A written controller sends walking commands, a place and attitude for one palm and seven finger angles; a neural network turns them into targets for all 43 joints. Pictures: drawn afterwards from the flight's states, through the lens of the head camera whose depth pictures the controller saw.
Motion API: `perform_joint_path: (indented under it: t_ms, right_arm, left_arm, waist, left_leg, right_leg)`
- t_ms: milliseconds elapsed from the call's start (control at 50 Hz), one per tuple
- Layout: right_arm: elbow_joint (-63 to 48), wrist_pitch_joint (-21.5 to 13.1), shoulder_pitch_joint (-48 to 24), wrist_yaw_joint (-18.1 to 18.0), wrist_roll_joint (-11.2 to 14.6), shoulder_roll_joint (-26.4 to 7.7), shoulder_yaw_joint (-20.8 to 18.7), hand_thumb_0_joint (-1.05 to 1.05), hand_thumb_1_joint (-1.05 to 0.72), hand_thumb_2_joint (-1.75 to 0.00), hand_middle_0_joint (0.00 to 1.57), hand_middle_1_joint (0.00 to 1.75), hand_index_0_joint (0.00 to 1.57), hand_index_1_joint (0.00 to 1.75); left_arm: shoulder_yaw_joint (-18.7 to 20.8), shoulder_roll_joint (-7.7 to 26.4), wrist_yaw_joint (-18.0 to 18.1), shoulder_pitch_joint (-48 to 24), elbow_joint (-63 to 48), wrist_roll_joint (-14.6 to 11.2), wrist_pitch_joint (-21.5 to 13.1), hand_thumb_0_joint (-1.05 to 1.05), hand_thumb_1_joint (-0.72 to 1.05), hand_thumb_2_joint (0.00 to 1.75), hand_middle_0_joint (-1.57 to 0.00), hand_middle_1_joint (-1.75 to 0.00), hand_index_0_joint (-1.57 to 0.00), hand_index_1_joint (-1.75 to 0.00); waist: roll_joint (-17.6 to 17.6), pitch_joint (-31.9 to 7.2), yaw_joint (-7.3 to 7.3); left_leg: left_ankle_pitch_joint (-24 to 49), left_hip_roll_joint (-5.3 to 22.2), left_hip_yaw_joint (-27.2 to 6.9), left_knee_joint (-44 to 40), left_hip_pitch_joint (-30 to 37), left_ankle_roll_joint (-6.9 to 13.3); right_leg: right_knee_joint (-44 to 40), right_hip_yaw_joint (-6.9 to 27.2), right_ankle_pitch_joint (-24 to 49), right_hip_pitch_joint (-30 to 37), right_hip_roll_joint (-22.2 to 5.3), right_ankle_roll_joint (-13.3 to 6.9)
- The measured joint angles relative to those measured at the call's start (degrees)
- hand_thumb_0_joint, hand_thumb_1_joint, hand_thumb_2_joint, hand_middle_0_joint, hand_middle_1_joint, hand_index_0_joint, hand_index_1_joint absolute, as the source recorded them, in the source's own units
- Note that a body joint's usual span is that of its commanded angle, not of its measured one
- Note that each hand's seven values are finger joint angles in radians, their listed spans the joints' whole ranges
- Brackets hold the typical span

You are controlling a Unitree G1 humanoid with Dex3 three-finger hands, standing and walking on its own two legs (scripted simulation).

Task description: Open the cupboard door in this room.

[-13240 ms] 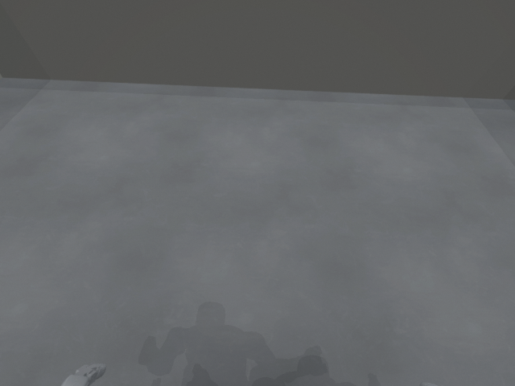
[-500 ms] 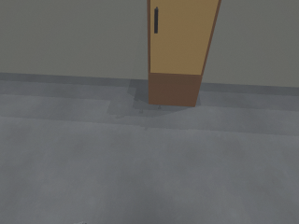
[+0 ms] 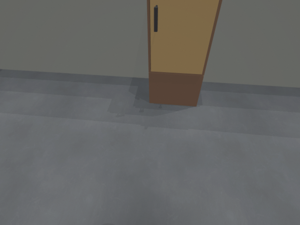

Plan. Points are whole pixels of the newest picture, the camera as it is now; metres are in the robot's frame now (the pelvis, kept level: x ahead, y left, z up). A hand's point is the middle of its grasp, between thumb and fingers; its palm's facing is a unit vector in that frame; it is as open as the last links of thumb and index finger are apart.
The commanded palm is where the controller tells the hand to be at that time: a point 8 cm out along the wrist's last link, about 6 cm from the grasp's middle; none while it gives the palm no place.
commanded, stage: stand and wait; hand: left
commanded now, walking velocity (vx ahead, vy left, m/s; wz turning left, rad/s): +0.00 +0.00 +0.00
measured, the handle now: (156, 18) +1.29 +0.04 +0.04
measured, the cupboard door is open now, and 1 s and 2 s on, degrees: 0 0 0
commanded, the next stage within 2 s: look at it before walking up in 0.20 s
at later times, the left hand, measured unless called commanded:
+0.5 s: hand out of the picture -0.02 +0.16 -0.17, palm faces +0.05 -0.98 -0.17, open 7.3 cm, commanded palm none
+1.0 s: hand out of the picture +0.00 +0.18 -0.18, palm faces +0.04 -0.98 -0.17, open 7.3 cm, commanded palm none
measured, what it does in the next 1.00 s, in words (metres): stands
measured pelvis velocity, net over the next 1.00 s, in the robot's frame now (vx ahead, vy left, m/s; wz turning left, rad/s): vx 0.01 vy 0.02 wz -0.03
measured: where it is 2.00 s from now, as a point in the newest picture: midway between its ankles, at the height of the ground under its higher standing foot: (166, 219)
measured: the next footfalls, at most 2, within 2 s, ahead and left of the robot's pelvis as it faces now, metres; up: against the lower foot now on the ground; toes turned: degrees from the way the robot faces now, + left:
right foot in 1.32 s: +0.14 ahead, -0.13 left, +0.00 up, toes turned -15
left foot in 1.88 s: +0.46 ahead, +0.01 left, +0.00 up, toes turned -2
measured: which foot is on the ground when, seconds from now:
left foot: down 0.00-1.00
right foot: down 0.00-1.00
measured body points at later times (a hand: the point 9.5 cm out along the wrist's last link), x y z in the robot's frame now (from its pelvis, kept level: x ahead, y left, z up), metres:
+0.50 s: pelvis +0.00 +0.01 +0.00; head +0.00 +0.00 +0.45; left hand -0.02 +0.21 -0.16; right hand -0.05 -0.19 -0.17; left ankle -0.01 +0.14 -0.74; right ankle +0.03 -0.07 -0.74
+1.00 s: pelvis +0.01 +0.02 +0.00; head +0.00 +0.01 +0.45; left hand +0.00 +0.23 -0.16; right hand -0.01 -0.19 -0.17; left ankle +0.00 +0.14 -0.74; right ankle +0.03 -0.07 -0.74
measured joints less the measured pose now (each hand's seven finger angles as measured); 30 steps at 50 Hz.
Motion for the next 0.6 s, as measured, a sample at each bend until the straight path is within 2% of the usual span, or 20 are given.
perform_joint_path:
  t_ms: [220,600]
  right_arm:
    - [-0.6,-0.1,0.1,-0.1,-0.1,0.8,0.0,0.0,-0.91,-0.9,0.2,0.3,0.2,0.3]
    - [0.2,-0.8,2.6,-0.1,0.0,1.7,0.3,0.0,-0.91,-0.9,0.2,0.3,0.2,0.3]
  left_arm:
    - [0.0,-1.5,0.1,1.7,0.1,0.3,-0.4,0.01,0.91,0.9,-0.2,-0.3,-0.2,-0.3]
    - [0.5,0.5,0.4,-0.2,-1.2,0.2,-0.7,0.01,0.92,0.9,-0.2,-0.3,-0.2,-0.3]
  waist:
    - [-0.2,-0.7,0.32]
    - [-0.4,-0.7,-0.4]
  left_leg:
    - [-0.1,0.6,0.1,0.7,-1.1,-0.2]
    - [-0.7,-0.3,0.7,0.9,-1.3,0.8]
  right_leg:
    - [-0.4,0.0,0.6,-0.7,0.6,-0.3]
    - [0.2,0.8,0.0,-1.3,-0.3,0.7]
